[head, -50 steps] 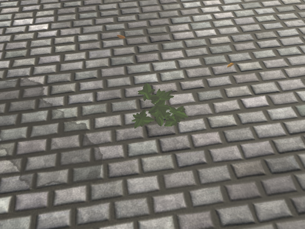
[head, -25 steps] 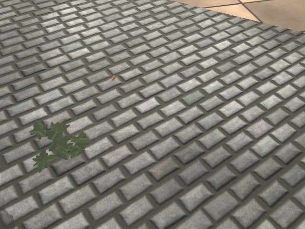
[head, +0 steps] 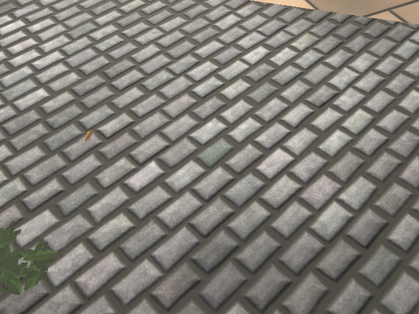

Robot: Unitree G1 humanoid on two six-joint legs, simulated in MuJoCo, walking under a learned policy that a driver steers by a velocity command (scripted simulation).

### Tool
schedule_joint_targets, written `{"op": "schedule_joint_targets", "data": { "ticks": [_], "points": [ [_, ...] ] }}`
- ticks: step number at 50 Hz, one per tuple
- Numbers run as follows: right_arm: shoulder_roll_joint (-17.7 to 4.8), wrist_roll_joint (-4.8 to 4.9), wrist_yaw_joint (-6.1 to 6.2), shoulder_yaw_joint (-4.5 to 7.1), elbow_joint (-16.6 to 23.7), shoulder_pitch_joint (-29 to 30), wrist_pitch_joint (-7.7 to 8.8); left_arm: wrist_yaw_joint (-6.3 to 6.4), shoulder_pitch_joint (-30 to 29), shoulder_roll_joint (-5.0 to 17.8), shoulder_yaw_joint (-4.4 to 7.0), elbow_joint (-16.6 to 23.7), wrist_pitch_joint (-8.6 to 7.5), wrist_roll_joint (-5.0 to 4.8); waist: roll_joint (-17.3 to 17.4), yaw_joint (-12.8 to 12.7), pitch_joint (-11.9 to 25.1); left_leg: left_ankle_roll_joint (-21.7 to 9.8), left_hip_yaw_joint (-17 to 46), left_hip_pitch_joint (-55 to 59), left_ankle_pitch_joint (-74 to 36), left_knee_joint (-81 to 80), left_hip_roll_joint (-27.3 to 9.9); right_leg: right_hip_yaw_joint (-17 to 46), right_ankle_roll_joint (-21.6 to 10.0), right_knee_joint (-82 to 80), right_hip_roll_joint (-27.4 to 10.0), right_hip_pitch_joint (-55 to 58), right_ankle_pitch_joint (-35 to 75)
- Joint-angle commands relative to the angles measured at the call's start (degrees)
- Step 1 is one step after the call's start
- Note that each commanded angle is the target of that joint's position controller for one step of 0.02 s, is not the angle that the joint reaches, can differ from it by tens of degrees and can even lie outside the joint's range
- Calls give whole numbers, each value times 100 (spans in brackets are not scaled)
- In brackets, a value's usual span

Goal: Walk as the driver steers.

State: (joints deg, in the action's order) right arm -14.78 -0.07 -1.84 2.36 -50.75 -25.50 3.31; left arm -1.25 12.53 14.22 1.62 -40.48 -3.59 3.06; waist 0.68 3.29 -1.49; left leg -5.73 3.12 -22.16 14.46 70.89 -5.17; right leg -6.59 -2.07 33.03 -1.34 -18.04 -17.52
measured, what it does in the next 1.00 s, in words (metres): walks ahead, turning left: left foot, then right foot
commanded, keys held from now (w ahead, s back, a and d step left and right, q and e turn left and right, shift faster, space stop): w+q+shift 0.90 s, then w+shift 0.06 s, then w+e+shift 0.04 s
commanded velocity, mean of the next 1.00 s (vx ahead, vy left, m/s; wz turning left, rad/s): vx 0.99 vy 0.00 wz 0.87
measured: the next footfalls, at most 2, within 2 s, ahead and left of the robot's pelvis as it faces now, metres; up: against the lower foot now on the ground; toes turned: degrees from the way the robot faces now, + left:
left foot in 0.34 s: +0.46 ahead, +0.04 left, +0.00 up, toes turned +19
right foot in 0.74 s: +0.91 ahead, +0.07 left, +0.00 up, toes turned +43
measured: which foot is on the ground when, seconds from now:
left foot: up 0.00-0.32, down 0.34-0.74, up 0.76-1.00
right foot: down 0.00-0.34, up 0.36-0.72, down 0.74-1.00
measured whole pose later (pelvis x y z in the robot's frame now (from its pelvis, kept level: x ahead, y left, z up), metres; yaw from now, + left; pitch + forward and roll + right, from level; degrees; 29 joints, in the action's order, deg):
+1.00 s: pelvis +0.84 +0.18 +0.00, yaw +52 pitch +2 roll -3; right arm -20.8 -2.3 -4.1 2.9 -37.1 -3.9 0.6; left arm -0.3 27.3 18.8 3.6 -48.9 -5.6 2.0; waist 3.4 -3.8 -0.3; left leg -5.9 1.9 -42.5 9.4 70.3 -1.9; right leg -9.8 0.8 19.7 -0.1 -3.4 -18.0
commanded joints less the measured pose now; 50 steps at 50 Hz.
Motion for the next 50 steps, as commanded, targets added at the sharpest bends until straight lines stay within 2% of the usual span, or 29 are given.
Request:
{"op": "schedule_joint_targets", "data": {
  "ticks": [1,5,10,11,13,15,16,17,18,19,20,21,23,25,27,29,33,35,36,37,38,39,40,41,42,43,44,46,50],
  "points": [
    [-204,-66,-126,105,331,116,-126,69,644,476,178,-73,-155,-145,-821,-274,-8,40,6,-1582,-484,403,-297,1183,111,-2253,-1300,1161,-14],
    [-33,-45,-223,60,640,1061,-258,3,847,208,125,-428,-315,-201,-706,-190,-654,21,-387,-2149,-1334,95,-163,-268,396,-2573,-869,985,1969],
    [-142,-73,-324,-57,1123,2123,-209,190,1150,424,110,-729,-314,-147,-398,-153,-923,-300,-1266,-2092,-1744,-1745,205,-1105,394,-2585,-819,1698,4725],
    [-191,-9,-332,-60,1060,1968,-238,259,957,571,107,-667,-331,-145,-390,-23,-598,-398,-1491,-1365,-1827,-2094,496,-1248,462,-2359,-790,1714,6271],
    [-383,-47,-316,-50,1132,1748,-273,417,1050,1068,210,-692,-275,-146,-709,274,-379,-580,-1732,-698,-1465,-2463,784,-1197,468,-1451,-1179,2142,8514],
    [-917,-49,-193,174,610,-95,-343,491,442,1362,324,-512,-104,-70,-827,1243,546,-805,-1507,1198,-956,-2480,1054,-951,348,591,-1334,1950,8933],
    [-1266,-53,-93,360,209,-1384,-329,450,36,1417,360,-377,-26,-56,-539,1783,965,-1067,-933,2551,-733,-2983,1004,-768,225,2598,-1243,1240,7969],
    [-1332,133,33,497,172,-1084,-314,266,-276,1080,310,-281,-9,-158,666,1562,527,-1268,-336,2985,-636,-3837,874,-769,177,5008,-12,-3,2412],
    [-1685,24,41,510,316,-302,-337,191,222,249,46,154,-121,-9,1471,318,227,-1726,1567,3402,-2018,-3266,171,-54,291,6610,549,-2117,-1088],
    [-1841,-59,69,554,561,-77,-339,165,297,339,-20,611,-260,-119,1247,223,1252,-2608,3898,4025,301,-4788,-640,1129,327,6833,520,-3051,-1082],
    [-1397,-131,138,486,621,-16,-315,144,87,671,-19,583,-396,-53,191,143,566,-2273,4471,3364,1710,-5836,-865,1327,220,6167,175,-3345,-762],
    [-1078,-147,151,400,566,211,-276,122,-94,778,15,537,-409,-25,-560,-164,-8,-1893,4066,2466,1886,-6050,-705,1311,203,5455,-87,-3085,-408],
    [-1059,-91,190,353,627,446,-55,154,-132,694,-56,502,-205,165,-812,-544,-439,-1702,3285,1075,722,-5995,-261,1302,402,4646,-377,-2410,-356],
    [-1079,-54,179,321,681,608,107,128,-309,547,-121,569,8,187,-837,-648,-498,-1579,2538,57,471,-6221,207,1057,614,3690,-562,-1827,-150],
    [-1076,-31,167,329,645,423,195,61,-1145,538,-165,906,18,63,-647,-364,-728,-1434,2036,-304,-684,-6244,518,823,712,2385,-593,-1501,644],
    [-1158,12,112,388,630,336,176,20,-1520,310,-249,1055,33,-70,-332,-89,-480,-1114,1720,-60,-1291,-6133,793,671,623,1227,-370,-1071,1766],
    [-1285,27,88,469,561,48,159,51,-1796,498,-205,1238,-35,-164,232,217,-101,-739,1955,1072,-2730,-5560,554,683,416,-110,26,-482,2217],
    [-1488,-18,122,518,621,216,165,139,-1017,931,-23,1026,-77,-173,295,-181,482,-464,2049,1559,-4023,-4535,529,791,324,-335,307,527,1591],
    [-1715,-41,101,562,675,499,174,211,-66,1198,111,816,-106,-202,259,-811,1009,-341,1939,1437,-4296,-3411,621,765,270,-326,296,1527,1122],
    [-1539,-65,82,517,790,856,231,323,1243,1504,267,511,-127,-139,166,-1497,1584,-243,1745,615,-3674,-1890,825,1037,174,-29,-151,2977,460],
    [-448,-128,123,230,1032,1007,285,419,2321,1787,355,268,-145,44,-1179,-1625,2099,-315,1272,-585,985,119,1198,2606,220,-230,-1676,4121,-1519],
    [-247,258,121,75,1401,96,244,340,1343,2172,440,448,-129,160,-2947,-603,2599,-182,700,-2002,1476,1212,1386,6297,-376,-1905,-2838,4318,-2928],
    [-767,25,180,105,1106,512,89,280,493,1419,379,662,-75,112,-1357,-633,1565,-190,504,-2356,657,1404,793,5687,-510,-2091,-2417,3337,-3903],
    [-929,-89,98,162,1128,887,21,249,235,1014,272,631,-45,44,-693,-625,969,-121,288,-2276,214,1060,572,4364,-447,-1916,-2102,2643,-2849],
    [-897,-124,14,168,1127,1083,-36,215,317,854,239,453,-45,70,-211,-595,623,-55,236,-2110,81,837,378,3442,-373,-1898,-1860,2112,-1600],
    [-736,-235,-77,137,1224,1484,-70,207,793,715,182,149,-75,34,-170,-681,263,-66,295,-1999,50,614,166,2482,-185,-1824,-1548,1741,-396],
    [-541,-208,-160,79,1348,1399,-146,199,875,662,171,-52,-105,-19,-553,-510,291,-30,196,-2071,-4,611,121,2219,-167,-1969,-1502,1662,-402],
    [-407,-226,-248,-2,1559,1715,-250,104,1020,503,135,-288,-248,-131,-649,-441,111,-29,213,-2320,-169,610,-35,1741,-178,-2146,-1463,1482,384],
    [-374,-230,-276,-134,1883,2354,-202,29,1118,623,117,-540,-421,-99,-428,-270,-415,-20,358,-2337,-934,-664,239,722,-318,-2681,-1225,962,1611]
  ]
}}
